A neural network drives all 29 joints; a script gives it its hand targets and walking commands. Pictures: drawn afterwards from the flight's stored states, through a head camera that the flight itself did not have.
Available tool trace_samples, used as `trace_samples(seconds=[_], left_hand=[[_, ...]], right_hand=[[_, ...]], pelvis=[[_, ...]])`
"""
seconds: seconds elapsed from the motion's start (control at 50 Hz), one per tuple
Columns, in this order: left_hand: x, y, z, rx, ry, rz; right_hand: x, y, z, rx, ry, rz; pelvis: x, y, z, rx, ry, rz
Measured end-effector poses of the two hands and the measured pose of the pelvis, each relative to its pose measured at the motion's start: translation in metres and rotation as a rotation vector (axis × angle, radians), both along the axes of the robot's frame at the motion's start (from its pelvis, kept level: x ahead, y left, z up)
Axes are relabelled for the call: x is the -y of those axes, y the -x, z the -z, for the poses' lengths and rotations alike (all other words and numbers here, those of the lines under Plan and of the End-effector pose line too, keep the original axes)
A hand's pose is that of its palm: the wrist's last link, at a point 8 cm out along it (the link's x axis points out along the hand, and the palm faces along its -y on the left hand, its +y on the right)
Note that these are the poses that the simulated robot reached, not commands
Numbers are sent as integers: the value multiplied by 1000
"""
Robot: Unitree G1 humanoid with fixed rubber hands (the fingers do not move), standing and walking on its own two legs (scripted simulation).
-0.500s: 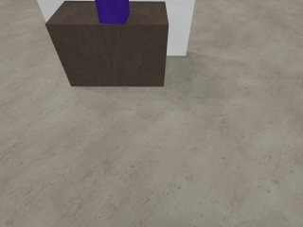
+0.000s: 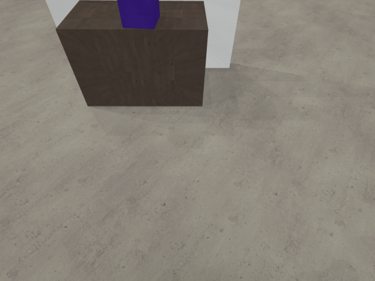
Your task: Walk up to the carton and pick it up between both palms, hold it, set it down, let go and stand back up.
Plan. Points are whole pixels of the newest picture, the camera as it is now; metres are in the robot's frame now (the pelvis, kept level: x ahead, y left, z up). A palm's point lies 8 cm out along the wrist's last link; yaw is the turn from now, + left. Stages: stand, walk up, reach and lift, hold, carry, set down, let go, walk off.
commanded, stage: stand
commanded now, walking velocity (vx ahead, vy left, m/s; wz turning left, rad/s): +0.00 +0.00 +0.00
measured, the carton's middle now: (139, 0) +1.61 +0.33 -0.03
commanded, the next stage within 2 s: walk up in 0.50 s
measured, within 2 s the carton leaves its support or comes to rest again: neither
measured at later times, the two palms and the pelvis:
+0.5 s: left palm out of the picture -0.05 +0.19 -0.15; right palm out of the picture -0.06 -0.19 -0.15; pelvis +0.00 +0.00 +0.00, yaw +0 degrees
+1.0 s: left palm out of the picture -0.06 +0.30 -0.15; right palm out of the picture +0.10 -0.19 -0.12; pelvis +0.05 +0.07 +0.00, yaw +6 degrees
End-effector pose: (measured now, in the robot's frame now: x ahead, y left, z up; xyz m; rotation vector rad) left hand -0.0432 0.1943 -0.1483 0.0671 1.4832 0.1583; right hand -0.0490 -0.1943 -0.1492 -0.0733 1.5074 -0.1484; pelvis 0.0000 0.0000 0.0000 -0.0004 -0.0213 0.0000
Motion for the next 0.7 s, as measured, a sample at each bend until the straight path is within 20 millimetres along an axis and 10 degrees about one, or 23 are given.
trace_samples(seconds=[0.7], left_hand=[[6, 14, 2, -13, 22, -8]], right_hand=[[-2, -1, -3, 25, 0, -13]], pelvis=[[-1, 4, 0, -4, -4, -7]])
